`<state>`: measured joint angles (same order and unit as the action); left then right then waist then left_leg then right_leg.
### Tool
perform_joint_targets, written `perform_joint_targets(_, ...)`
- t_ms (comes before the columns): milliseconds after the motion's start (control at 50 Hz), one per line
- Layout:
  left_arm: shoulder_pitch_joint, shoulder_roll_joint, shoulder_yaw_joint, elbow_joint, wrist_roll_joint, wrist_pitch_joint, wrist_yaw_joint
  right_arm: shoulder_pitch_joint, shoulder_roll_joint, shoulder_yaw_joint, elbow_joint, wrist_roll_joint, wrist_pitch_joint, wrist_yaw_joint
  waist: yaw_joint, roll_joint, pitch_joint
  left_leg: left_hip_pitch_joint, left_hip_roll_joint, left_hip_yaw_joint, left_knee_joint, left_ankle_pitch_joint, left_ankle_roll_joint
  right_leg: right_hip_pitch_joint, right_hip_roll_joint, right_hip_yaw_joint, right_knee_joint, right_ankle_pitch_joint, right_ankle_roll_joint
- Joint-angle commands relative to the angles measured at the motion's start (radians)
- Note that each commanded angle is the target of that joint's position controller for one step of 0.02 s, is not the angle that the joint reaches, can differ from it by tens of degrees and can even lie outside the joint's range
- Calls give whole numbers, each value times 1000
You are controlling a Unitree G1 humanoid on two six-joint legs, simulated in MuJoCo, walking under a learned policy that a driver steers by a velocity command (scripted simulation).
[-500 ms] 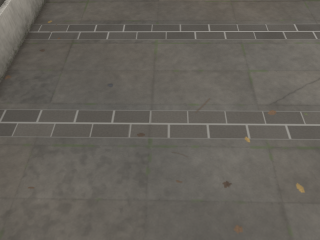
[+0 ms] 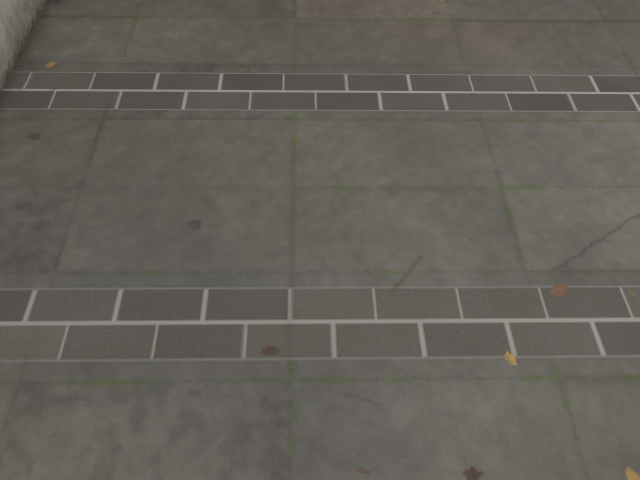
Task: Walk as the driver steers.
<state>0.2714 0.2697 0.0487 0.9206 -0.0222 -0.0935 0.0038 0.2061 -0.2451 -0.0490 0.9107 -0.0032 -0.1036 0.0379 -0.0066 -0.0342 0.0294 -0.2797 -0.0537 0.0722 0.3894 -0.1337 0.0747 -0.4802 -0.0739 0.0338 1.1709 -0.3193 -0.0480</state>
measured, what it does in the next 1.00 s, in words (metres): walks ahead: right foot, then left foot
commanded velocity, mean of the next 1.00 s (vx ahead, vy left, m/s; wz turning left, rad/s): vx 0.46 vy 0.00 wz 0.12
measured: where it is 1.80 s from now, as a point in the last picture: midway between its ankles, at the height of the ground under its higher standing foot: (342, 406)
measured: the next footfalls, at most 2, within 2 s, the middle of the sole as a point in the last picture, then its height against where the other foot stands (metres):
right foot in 0.40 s outside the picture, level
left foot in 0.94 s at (283, 393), level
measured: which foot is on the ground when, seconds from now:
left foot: down 0.00-0.40, up 0.42-0.92, down 0.94-1.00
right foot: up 0.00-0.38, down 0.40-0.94, up 0.96-1.00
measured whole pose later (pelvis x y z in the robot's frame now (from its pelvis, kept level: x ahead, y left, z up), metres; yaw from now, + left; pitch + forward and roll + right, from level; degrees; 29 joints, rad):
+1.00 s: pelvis +0.52 -0.02 -0.02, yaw +9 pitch +2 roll -1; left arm 0.29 0.26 0.04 0.96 0.00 -0.07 0.01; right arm 0.06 -0.24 -0.05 0.80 -0.02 -0.07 0.03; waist 0.04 0.01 0.05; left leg -0.50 -0.01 0.03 0.54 -0.08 0.07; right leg -0.16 -0.02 -0.08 0.88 -0.57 0.02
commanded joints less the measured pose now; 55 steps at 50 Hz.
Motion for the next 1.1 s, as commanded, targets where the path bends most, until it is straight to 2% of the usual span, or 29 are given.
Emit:
perform_joint_targets(20,69,48,19,-42,5,15,8,7,-107,-19,-32,-1,-20,-3,35,98,-46,91,271,-260,-250,157,174,-110,-82,33,-46,76,17)
perform_joint_targets(100,-83,53,23,-97,18,18,9,75,-142,-26,-7,1,-9,-28,2,80,-2,127,261,-202,-280,196,163,-228,-89,20,-252,265,52)
perform_joint_targets(180,-220,29,12,-136,12,7,-4,136,-156,-25,14,12,0,-38,-44,86,21,165,233,-140,-283,171,127,-194,-49,-17,-487,420,49)
perform_joint_targets(280,-347,37,4,-192,1,-5,-34,211,-169,-31,51,20,21,-42,-78,95,56,312,295,-151,-219,168,120,-216,-19,-25,-620,355,25)
perform_joint_targets(340,-302,73,15,-197,1,-15,-47,186,-189,-40,51,24,34,-48,-29,121,23,365,324,-156,-133,322,94,-110,12,-42,-662,252,-16)
perform_joint_targets(360,-221,97,28,-177,3,-17,-46,159,-196,-42,45,24,39,-49,22,128,-26,356,303,-133,-41,483,78,16,45,-71,-682,243,-36)
perform_joint_targets(380,-58,141,53,-125,6,-16,-39,150,-175,-34,38,19,44,-49,95,110,-126,300,249,-92,144,573,51,239,67,-87,-686,263,-66)
perform_joint_targets(400,132,218,75,-87,18,-14,-29,159,-139,-16,11,0,42,-50,153,-1,-279,89,185,-43,461,328,14,556,-107,109,-654,300,-131)
perform_joint_targets(420,183,290,88,-65,23,-9,-33,290,4,24,7,4,17,-38,82,-277,-402,-318,-8,-60,803,-349,-48,886,-326,595,-776,127,-297)
perform_joint_targets(440,177,188,61,-72,15,-9,-35,238,-105,1,21,28,-7,-32,118,-184,-394,-435,32,-197,928,-443,-34,875,-316,683,-854,12,-280)
perform_joint_targets(460,90,147,47,-89,13,-12,-31,138,-161,-14,-11,50,-20,-29,107,-131,-241,-499,84,-180,945,-363,-18,743,-283,528,-867,51,-231)
perform_joint_targets(480,11,124,38,-106,17,-12,-30,84,-156,-13,-22,46,-23,-35,77,-43,-165,-465,138,-152,901,-266,-17,595,-244,406,-890,149,-205)
perform_joint_targets(500,-40,98,31,-112,24,-13,-33,58,-148,-19,-26,29,-17,-41,48,-12,-105,-421,168,-143,837,-209,-23,468,-208,322,-920,237,-193)
perform_joint_targets(540,-65,70,23,-106,33,-20,-38,102,-109,-21,-13,26,12,-42,-3,-41,-86,-321,200,-151,769,-151,-27,357,-170,222,-981,286,-180)
perform_joint_targets(560,-57,77,26,-97,31,-25,-37,115,-89,-19,-7,28,25,-43,-11,-39,-76,-312,204,-148,746,-138,-33,331,-167,183,-1005,308,-185)
perform_joint_targets(620,-18,109,37,-68,38,-31,-21,50,-85,-23,-31,28,44,-46,-3,-19,-25,-400,203,-174,651,-19,-49,325,-167,88,-1052,348,-181)
perform_joint_targets(700,-2,116,37,-51,38,-27,-2,-34,-81,-29,-60,25,38,-35,19,-20,0,-436,166,-186,463,189,-53,365,-143,-38,-1069,372,-136)
perform_joint_targets(780,46,126,37,-26,31,-19,9,-157,-53,-15,-112,20,35,-16,68,-8,44,-436,153,-120,310,265,-44,433,-154,-119,-1075,391,-112)
perform_joint_targets(840,80,125,33,3,23,9,13,-224,-30,-4,-159,7,30,1,80,0,67,-405,119,-58,208,194,-32,497,-166,-158,-971,659,-105)
perform_joint_targets(880,73,149,37,9,15,25,17,-199,-48,-10,-172,6,25,12,54,-41,25,-327,79,-26,182,114,-10,539,-179,-154,-874,867,-94)
perform_joint_targets(920,26,170,42,2,4,36,24,-34,-109,-37,-132,3,18,15,-43,-65,-74,-128,18,2,106,120,26,560,-152,-159,-677,1021,-54)
perform_joint_targets(940,34,168,39,0,7,36,23,62,-163,-58,-106,-1,16,4,-89,-27,-138,58,27,-26,37,341,54,489,-103,-185,-506,926,-10)
perform_joint_targets(960,64,119,19,-31,42,19,18,180,-261,-77,-84,-28,25,-17,-100,127,-292,420,246,-257,167,866,145,213,-28,-193,-182,473,41)
perform_joint_targets(980,221,6,-20,3,37,5,-6,165,-247,-56,-80,-33,31,-22,-14,273,-485,682,499,-587,172,1136,351,-40,110,-62,118,-410,86)
perform_joint_targets(1000,174,104,8,33,2,2,-16,185,-181,-43,-91,-15,41,-17,-74,131,-534,607,447,-537,132,990,327,-26,69,92,161,-407,77)
perform_joint_targets(1020,59,117,14,-8,-21,7,-13,86,-165,-38,-102,1,45,-17,-60,126,-360,470,398,-410,83,826,277,-111,28,50,132,-351,73)
perform_joint_targets(1040,2,102,13,-16,-11,19,1,2,-127,-26,-114,7,46,-18,-34,58,-235,306,344,-344,27,666,230,-122,-5,23,57,-284,78)
perform_joint_targets(1060,-9,101,21,-11,5,39,17,-60,-95,-16,-121,3,47,-20,0,49,-168,149,311,-293,-26,550,202,-61,-31,21,-16,-225,86)
perform_joint_targets(1100,51,64,19,3,15,77,34,-120,-109,-21,-122,-23,49,-18,55,116,-139,-53,270,-226,-100,433,188,101,-25,-3,-117,-137,100)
